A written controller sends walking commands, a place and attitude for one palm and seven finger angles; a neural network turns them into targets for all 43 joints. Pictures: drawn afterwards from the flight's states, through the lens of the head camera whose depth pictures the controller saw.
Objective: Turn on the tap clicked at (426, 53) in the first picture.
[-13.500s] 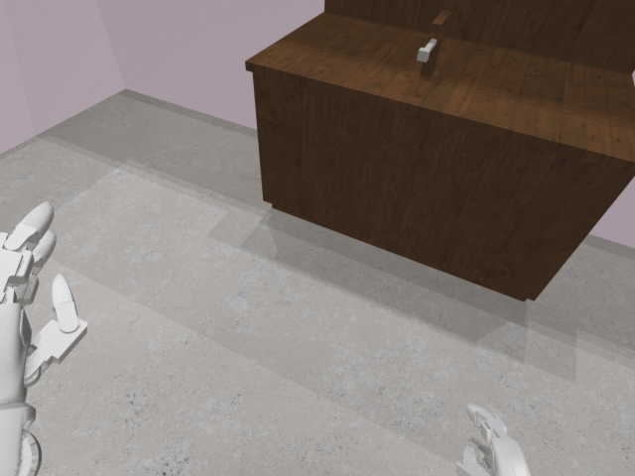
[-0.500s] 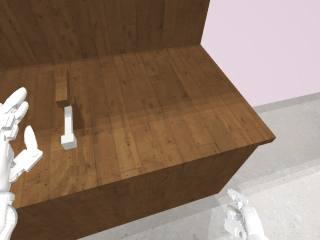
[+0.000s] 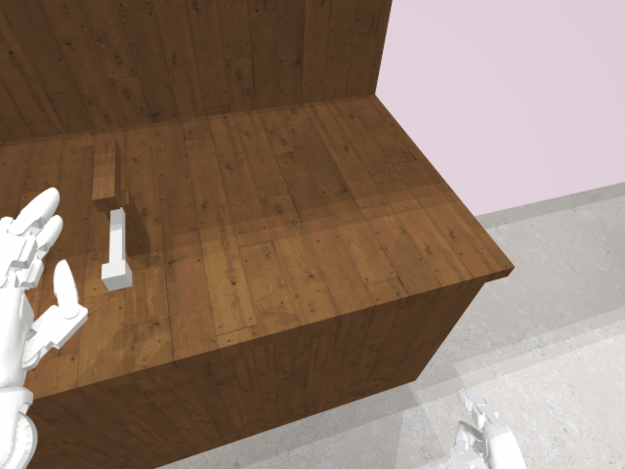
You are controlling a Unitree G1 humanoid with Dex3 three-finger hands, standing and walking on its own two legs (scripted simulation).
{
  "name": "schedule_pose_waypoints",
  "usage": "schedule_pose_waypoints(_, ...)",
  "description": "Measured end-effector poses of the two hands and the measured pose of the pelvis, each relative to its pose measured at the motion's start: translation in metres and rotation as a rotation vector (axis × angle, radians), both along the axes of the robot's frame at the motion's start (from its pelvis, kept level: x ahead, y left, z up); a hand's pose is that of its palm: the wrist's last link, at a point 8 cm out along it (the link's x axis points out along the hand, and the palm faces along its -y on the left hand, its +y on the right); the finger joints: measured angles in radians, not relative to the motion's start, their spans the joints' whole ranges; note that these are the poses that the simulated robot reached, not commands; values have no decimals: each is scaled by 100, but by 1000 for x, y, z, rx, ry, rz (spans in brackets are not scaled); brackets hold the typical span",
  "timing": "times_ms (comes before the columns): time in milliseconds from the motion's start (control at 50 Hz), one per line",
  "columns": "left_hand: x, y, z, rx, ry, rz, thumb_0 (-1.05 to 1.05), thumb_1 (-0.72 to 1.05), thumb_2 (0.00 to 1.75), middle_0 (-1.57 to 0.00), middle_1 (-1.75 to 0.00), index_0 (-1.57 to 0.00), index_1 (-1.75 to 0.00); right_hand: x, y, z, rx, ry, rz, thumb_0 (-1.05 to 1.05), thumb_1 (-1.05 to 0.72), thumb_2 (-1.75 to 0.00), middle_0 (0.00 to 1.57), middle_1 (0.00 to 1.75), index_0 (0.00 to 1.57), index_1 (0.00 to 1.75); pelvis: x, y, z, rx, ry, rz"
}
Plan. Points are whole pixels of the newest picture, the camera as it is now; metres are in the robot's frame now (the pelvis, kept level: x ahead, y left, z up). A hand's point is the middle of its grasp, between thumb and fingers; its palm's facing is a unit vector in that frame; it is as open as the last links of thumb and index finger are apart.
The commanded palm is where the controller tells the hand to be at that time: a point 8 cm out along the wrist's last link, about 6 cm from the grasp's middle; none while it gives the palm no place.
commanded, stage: come to a stop and stand still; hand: left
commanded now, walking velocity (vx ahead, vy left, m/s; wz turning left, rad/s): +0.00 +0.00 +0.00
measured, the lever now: (117, 275) +0.33 +0.29 +0.05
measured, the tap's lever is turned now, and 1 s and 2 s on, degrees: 0 0 0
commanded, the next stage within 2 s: look again from close up in 1.18 s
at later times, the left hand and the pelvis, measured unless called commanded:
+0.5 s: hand (58, 318) +0.22 +0.28 +0.13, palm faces +0.37 -0.83 -0.41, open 7.4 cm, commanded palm +0.15 +0.30 +0.17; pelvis +0.01 +0.01 -0.01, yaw +3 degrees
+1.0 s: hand (27, 343) +0.19 +0.27 +0.16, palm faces +0.44 -0.84 -0.32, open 7.4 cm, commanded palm +0.12 +0.29 +0.17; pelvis -0.02 +0.00 -0.01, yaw +4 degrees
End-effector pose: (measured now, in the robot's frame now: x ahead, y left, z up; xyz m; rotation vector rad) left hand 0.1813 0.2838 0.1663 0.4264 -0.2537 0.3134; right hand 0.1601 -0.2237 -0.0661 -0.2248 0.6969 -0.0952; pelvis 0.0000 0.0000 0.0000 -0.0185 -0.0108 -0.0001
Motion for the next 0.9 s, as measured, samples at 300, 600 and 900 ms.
schedule_pose_waypoints(300,15,36,45,165,-197,52,1,89,90,-21,-30,-21,-30,-7,6,-10,11,47,107,1,-90,-90,21,30,20,30,2,0,-7,4,49,22)
schedule_pose_waypoints(600,-5,39,-3,55,-40,74,1,89,90,-21,-30,-21,-30,22,13,-12,-33,72,172,1,-90,-90,20,30,20,30,7,8,-9,12,44,69)
schedule_pose_waypoints(900,-31,30,1,-16,-60,82,1,89,90,-21,-30,-21,-30,24,30,-3,45,-30,169,1,-90,-90,21,30,20,30,-11,5,-6,15,20,71)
